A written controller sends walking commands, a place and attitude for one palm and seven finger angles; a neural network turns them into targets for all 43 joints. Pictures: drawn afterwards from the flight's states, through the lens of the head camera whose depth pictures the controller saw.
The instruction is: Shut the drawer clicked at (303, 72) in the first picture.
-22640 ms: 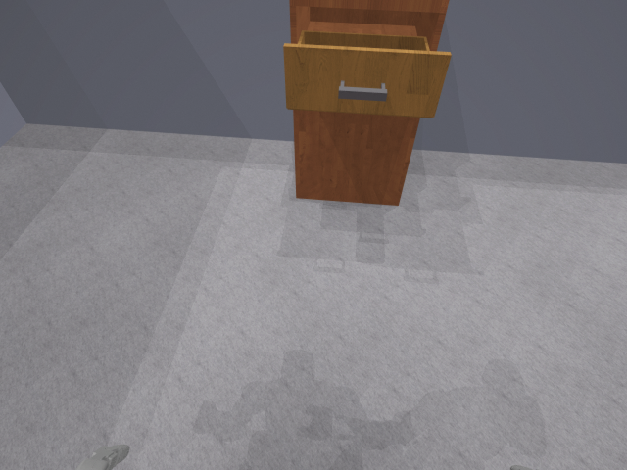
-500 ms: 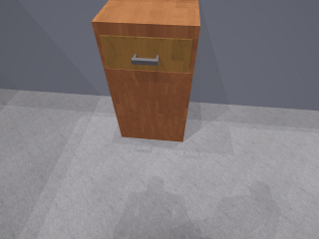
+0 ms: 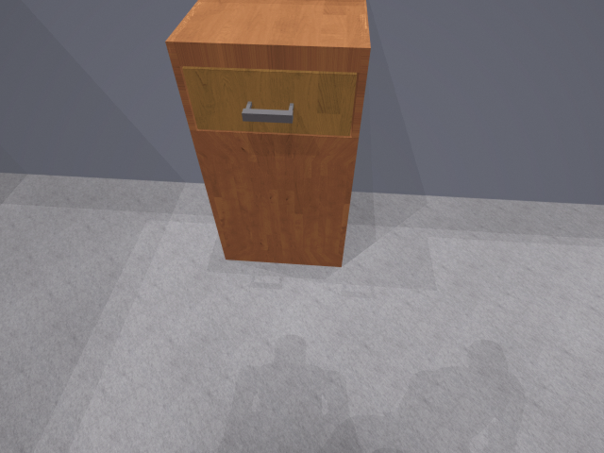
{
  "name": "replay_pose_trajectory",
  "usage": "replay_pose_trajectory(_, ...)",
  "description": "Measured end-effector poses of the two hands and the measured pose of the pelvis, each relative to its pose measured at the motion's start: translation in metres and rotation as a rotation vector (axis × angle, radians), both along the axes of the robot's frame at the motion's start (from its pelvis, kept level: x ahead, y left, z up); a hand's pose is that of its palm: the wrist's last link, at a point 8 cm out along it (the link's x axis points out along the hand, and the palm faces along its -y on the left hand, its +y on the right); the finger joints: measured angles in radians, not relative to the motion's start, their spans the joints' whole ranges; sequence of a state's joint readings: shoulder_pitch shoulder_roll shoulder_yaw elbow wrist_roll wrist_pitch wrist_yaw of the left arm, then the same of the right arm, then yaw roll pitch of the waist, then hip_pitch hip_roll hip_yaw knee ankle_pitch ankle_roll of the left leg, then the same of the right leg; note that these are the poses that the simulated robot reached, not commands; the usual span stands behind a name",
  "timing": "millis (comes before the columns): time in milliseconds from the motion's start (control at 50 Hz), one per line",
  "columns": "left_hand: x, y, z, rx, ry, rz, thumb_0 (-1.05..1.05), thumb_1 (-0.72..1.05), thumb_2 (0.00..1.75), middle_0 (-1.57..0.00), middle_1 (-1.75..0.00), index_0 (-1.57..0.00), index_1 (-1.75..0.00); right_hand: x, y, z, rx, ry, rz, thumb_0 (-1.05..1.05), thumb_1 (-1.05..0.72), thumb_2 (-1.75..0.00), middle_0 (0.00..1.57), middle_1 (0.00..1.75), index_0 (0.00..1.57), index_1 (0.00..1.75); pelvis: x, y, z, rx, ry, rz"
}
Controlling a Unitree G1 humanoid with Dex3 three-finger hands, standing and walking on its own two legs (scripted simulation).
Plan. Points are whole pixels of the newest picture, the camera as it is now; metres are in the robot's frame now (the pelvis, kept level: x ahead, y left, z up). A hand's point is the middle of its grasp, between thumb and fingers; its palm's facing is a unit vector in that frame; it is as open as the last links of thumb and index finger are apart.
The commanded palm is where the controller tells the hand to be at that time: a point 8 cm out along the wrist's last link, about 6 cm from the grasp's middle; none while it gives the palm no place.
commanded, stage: look to check the result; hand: left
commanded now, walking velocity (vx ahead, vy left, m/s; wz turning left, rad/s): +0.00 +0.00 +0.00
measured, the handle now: (269, 111) +0.91 +0.13 -0.04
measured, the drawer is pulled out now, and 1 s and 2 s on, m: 0.00 0.00 0.00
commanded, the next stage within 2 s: stand and wait in 0.48 s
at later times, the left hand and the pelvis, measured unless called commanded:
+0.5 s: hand out of the picture -0.01 +0.15 -0.18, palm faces +0.04 -0.98 -0.17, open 7.3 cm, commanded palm none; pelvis +0.01 +0.00 +0.00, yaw +0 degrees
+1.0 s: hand out of the picture +0.01 +0.15 -0.17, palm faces +0.04 -0.98 -0.20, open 7.3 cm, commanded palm none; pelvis +0.02 -0.01 +0.00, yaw +0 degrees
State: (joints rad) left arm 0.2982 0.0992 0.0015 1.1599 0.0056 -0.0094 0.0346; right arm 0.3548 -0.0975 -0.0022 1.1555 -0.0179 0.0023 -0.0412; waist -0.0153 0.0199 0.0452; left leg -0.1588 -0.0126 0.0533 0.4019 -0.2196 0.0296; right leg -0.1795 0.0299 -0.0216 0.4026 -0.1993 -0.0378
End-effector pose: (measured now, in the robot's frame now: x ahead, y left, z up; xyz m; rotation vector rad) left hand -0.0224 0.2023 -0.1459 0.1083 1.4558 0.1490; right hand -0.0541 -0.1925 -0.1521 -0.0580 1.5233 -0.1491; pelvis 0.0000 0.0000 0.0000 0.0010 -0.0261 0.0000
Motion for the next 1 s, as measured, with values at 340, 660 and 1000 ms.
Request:
replay_pose_trajectory(340,0.004,-0.004,-0.001,-0.004,0.001,0.004,0.00,0.91,0.90,-0.20,-0.30,-0.20,-0.30,0.020,-0.005,0.000,-0.013,-0.040,0.004,0.00,-0.91,-0.90,0.20,0.30,0.20,0.30,0.005,-0.002,0.000,0.000,0.007,0.000)
replay_pose_trajectory(660,0.019,0.002,0.002,0.024,-0.022,-0.002,0.00,0.92,0.90,-0.20,-0.30,-0.20,-0.30,0.038,-0.015,-0.001,-0.021,-0.063,0.022,0.00,-0.91,-0.89,0.20,0.30,0.20,0.30,0.012,-0.006,0.000,0.002,0.005,0.003)
replay_pose_trajectory(1000,0.027,-0.002,0.004,0.033,-0.028,-0.005,0.00,0.92,0.90,-0.20,-0.30,-0.20,-0.30,0.043,-0.031,0.000,-0.034,-0.053,0.034,0.00,-0.91,-0.89,0.20,0.30,0.20,0.30,0.015,-0.015,0.001,0.004,0.006,0.006)
